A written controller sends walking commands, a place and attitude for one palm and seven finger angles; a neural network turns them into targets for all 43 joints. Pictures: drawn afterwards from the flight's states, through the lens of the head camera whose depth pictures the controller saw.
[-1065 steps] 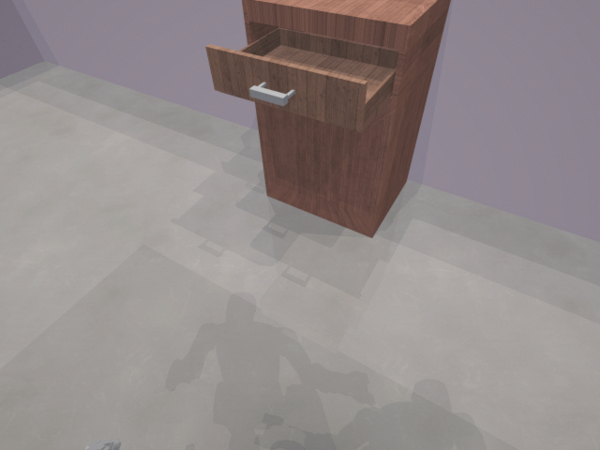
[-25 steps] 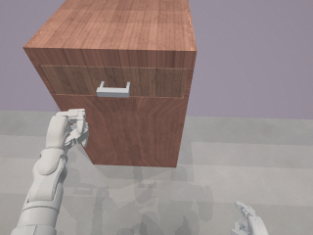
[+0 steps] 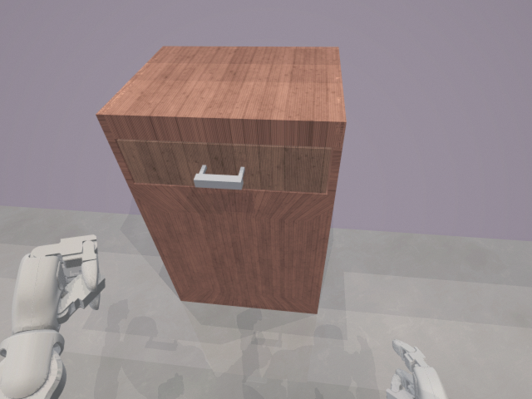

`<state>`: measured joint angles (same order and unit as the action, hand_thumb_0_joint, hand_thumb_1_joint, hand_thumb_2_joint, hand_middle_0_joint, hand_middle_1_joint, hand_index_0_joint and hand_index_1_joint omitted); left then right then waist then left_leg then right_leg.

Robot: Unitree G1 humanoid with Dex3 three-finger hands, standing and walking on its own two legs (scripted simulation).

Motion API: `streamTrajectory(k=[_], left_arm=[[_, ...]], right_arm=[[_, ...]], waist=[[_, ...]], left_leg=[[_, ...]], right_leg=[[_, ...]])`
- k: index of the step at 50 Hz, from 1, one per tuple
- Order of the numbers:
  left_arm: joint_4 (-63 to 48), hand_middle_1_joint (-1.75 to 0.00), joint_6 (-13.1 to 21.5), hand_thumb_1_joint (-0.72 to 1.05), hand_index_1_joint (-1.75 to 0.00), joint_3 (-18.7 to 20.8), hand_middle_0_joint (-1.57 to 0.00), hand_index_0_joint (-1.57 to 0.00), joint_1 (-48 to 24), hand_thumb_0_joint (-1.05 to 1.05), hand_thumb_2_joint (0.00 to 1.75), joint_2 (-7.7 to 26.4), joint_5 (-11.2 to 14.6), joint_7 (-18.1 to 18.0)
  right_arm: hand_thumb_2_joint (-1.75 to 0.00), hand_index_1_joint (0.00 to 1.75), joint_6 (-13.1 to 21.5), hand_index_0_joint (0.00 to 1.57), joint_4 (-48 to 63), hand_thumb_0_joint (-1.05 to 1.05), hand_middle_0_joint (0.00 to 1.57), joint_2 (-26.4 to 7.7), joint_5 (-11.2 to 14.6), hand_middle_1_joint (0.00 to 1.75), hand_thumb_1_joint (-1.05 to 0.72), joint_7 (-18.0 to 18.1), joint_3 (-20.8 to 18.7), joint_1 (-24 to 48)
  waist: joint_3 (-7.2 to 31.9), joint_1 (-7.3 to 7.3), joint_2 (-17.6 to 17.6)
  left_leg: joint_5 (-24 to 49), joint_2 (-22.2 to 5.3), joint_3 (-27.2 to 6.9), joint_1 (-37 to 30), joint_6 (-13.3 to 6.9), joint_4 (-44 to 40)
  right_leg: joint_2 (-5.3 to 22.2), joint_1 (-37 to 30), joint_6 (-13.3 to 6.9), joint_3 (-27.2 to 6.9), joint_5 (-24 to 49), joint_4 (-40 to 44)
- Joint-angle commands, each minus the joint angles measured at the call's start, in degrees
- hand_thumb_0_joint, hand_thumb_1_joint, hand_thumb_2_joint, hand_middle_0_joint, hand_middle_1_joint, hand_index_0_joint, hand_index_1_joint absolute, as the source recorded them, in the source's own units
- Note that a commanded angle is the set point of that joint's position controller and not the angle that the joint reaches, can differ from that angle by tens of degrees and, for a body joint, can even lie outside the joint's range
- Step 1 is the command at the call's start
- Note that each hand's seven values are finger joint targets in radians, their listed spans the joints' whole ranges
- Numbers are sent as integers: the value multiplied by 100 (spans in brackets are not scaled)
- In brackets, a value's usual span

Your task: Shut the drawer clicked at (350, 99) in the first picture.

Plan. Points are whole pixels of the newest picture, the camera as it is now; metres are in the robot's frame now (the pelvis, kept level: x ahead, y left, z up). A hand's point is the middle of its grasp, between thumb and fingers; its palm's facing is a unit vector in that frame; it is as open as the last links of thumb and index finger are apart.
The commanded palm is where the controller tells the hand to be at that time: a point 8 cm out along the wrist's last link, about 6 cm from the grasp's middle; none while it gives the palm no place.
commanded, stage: draw the hand back to the body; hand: left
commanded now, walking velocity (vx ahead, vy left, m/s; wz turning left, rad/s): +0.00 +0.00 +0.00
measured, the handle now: (220, 175) +0.62 +0.19 -0.03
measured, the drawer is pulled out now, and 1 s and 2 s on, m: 0.00 0.00 0.00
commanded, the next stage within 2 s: step back with the hand held close in 0.28 s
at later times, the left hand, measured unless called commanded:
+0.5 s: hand (70, 294) +0.18 +0.24 +0.16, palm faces +0.41 -0.82 -0.41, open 3.3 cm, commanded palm +0.12 +0.28 +0.17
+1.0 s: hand (35, 336) +0.13 +0.26 +0.16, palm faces +0.36 -0.79 -0.49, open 3.3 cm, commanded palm +0.08 +0.30 +0.17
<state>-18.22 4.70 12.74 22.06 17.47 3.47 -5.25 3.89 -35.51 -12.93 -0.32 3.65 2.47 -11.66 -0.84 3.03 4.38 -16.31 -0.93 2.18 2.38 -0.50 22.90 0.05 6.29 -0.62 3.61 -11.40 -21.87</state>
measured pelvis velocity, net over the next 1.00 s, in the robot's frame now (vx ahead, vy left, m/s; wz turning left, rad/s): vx -0.06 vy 0.02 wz -0.02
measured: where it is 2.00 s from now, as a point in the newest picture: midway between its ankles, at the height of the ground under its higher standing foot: outside the picture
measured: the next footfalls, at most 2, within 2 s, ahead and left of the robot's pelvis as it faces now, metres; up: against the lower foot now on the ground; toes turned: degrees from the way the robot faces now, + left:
right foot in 1.80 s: -0.24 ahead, -0.12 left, +0.00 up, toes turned -3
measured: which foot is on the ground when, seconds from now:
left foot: down 0.00-1.00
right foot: down 0.00-1.00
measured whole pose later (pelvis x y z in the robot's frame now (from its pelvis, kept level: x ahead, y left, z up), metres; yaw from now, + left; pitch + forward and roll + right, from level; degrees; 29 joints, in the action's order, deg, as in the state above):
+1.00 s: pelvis -0.06 +0.02 -0.01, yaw -1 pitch +0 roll +0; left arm -31.2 12.9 21.5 34.4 20.9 0.4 -7.2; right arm 2.4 -30.4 -12.1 0.2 4.5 -0.1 -11.5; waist -1.3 0.4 0.5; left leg -15.3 1.3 4.7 16.5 -3.0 32.0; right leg 2.5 20.9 1.2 0.9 -9.4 -30.7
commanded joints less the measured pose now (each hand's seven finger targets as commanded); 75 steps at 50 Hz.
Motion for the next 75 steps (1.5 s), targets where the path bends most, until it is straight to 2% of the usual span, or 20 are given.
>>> streamTrajectory(k=[1, 5, 10, 20, 21, 24, 28, 35, 41, 47, 50, 54, 56, 59, 62, 66, 69, 71, 73, 75], left_arm=[[-1755, -160, 410, 90, -160, 839, -140, -140, -133, 0, 90, 1055, 26, -86], [-2184, -160, 505, 90, -160, 1120, -140, -140, 450, 0, 90, 1204, 8, -143], [-1772, -160, 483, 90, -160, 819, -140, -140, 132, 0, 90, 908, -39, -140], [-1892, -160, 509, 90, -160, 1017, -140, -140, 266, 0, 90, 1053, -54, -182], [-2242, -160, 756, 90, -160, 1681, -140, -140, -243, 0, 90, 1602, -62, -201], [-1780, -160, 835, 90, -160, 1194, -140, -140, 683, 0, 90, 984, -111, -127], [-2018, -160, 965, 90, -160, 1305, -140, -140, 1060, 0, 90, 1097, -110, -170], [-2324, -160, 986, 90, -160, 1573, -140, -140, 1364, 0, 90, 1345, -82, -215], [-2430, -160, 1033, 90, -160, 1527, -140, -140, 1355, 0, 90, 1273, -167, -246], [-2379, -160, 1134, 90, -160, 1587, -140, -140, 1160, 0, 90, 1239, -259, -305], [-2484, -160, 1197, 90, -160, 1591, -140, -140, 960, 0, 90, 1297, -278, -327], [-2480, -160, 1312, 90, -160, 1494, -140, -140, 1006, 0, 90, 1230, -253, -389], [-2551, -160, 1374, 90, -160, 1498, -140, -140, 1038, 0, 90, 1239, -262, -414], [-2493, -160, 1442, 90, -160, 1623, -140, -140, 1125, 0, 90, 1218, -378, -465], [-2484, -160, 1497, 90, -160, 1804, -140, -140, 1179, 0, 90, 1364, -414, -425], [-2468, -160, 1521, 90, -160, 1708, -140, -140, 1211, 0, 90, 1310, -295, -316], [-2601, -160, 1526, 90, -160, 1662, -140, -140, 1212, 0, 90, 1402, -204, -350], [-2611, -160, 1516, 90, -160, 1712, -140, -140, 1289, 0, 90, 1462, -158, -418], [-2665, -160, 1537, 90, -160, 1734, -140, -140, 1330, 0, 90, 1475, -169, -464], [-2903, -160, 1638, 90, -160, 1785, -140, -140, 1330, 0, 90, 1479, -242, -469]], right_arm=[[-90, 30, 465, 20, 960, 0, 20, -561, -6, 30, -90, 36, -278, 812], [-90, 30, 655, 20, 964, 0, 20, -568, -7, 30, -90, 71, -320, 776], [-90, 30, 707, 20, 832, 0, 20, -604, -5, 30, -90, 126, -341, 690], [-90, 30, 825, 20, 808, 0, 20, -555, -49, 30, -90, 135, -306, 737], [-90, 30, 624, 20, 986, 0, 20, -747, -25, 30, -90, 97, -340, 672], [-90, 30, 342, 20, 935, 0, 20, -654, -61, 30, -90, 38, -398, 588], [-90, 30, 180, 20, 1086, 0, 20, -689, -47, 30, -90, 57, -466, 608], [-90, 30, -14, 20, 1340, 0, 20, -689, 14, 30, -90, 97, -575, 667], [-90, 30, 23, 20, 1397, 0, 20, -718, 30, 30, -90, 125, -592, 627], [-90, 30, 160, 20, 1404, 0, 20, -713, 44, 30, -90, 145, -585, 528], [-90, 30, 215, 20, 1376, 0, 20, -726, 29, 30, -90, 139, -606, 443], [-90, 30, 274, 20, 1289, 0, 20, -698, 4, 30, -90, 110, -584, 361], [-90, 30, 318, 20, 1299, 0, 20, -710, 5, 30, -90, 131, -559, 413], [-90, 30, 400, 20, 1337, 0, 20, -774, 26, 30, -90, 181, -575, 472], [-90, 30, 467, 20, 1370, 0, 20, -714, 35, 30, -90, 190, -617, 564], [-90, 30, 450, 20, 1191, 0, 20, -656, 10, 30, -90, 114, -664, 420], [-90, 30, 354, 20, 1082, 0, 20, -601, 13, 30, -90, 21, -708, 345], [-90, 30, 259, 20, 1006, 0, 20, -498, 1, 30, -90, 8, -672, 362], [-90, 30, 209, 20, 1006, 0, 20, -552, 7, 30, -90, 46, -685, 437], [-90, 30, 299, 20, 1134, 0, 20, -708, -12, 30, -90, 126, -681, 553]], waist=[[313, 53, -101], [305, 126, -95], [-227, -11, -378], [92, 122, -205], [-408, -216, -341], [17, -266, -583], [688, -250, -97], [1132, -208, -142], [795, -235, 55], [371, -289, -157], [281, -349, -616], [329, -393, -665], [334, -395, -301], [347, -324, 490], [424, -279, 240], [603, -374, -622], [792, -406, -1100], [820, -434, -1214], [732, -462, -889], [644, -475, 447]], left_leg=[[1228, -4, -104, 476, -98, -301], [1172, -18, -127, 489, -88, -255], [697, -18, -119, 498, -143, -288], [1090, -8, -148, 477, -100, -309], [572, -72, -192, 955, -195, -125], [672, -75, -195, 829, -186, 46], [1542, -184, -248, 873, -172, -205], [2543, -303, -370, 1199, -116, -95], [1435, -494, -536, 2074, -280, -361], [-888, -571, -656, 3406, -509, -548], [-1431, -305, -591, 3204, -441, -82], [-1334, -174, -552, 2533, -351, 330], [-1420, -344, -737, 2609, -396, -73], [-2407, -949, -1286, 4026, -693, -1096], [-1801, -920, -1205, 4387, -735, -782], [-803, -257, -592, 3239, -396, 358], [-755, 97, -370, 2200, -157, 1368], [-458, 126, -371, 1632, -97, 1570], [-488, -37, -557, 1397, -190, 1036], [-1375, -817, -1420, 2498, -550, -476]], right_leg=[[34, -409, -57, -270, 718, 332], [12, -377, -69, -290, 634, 343], [32, 70, -41, -295, -9, 541], [40, -335, -70, -296, 517, 365], [335, 430, -100, -1065, 537, 746], [539, 498, -119, -1000, 415, 792], [390, -41, -36, -603, 1580, 112], [310, -349, 53, -447, 2570, -598], [189, -401, 142, -478, 1879, -993], [228, -627, 148, -720, 1177, -1244], [458, 2, 18, -1148, 295, -536], [640, 881, -98, -1283, -915, 101], [444, 807, -2, -1008, -898, -171], [-91, -524, 208, -575, -123, -1566], [-165, -1003, 228, -711, 956, -1922], [418, 11, -40, -1540, 1714, -906], [1076, 1182, -418, -2110, 211, 212], [1204, 1756, -499, -1909, -118, 420], [881, 2084, -297, -1487, -449, 191], [39, 1288, 71, -851, -683, -1106]])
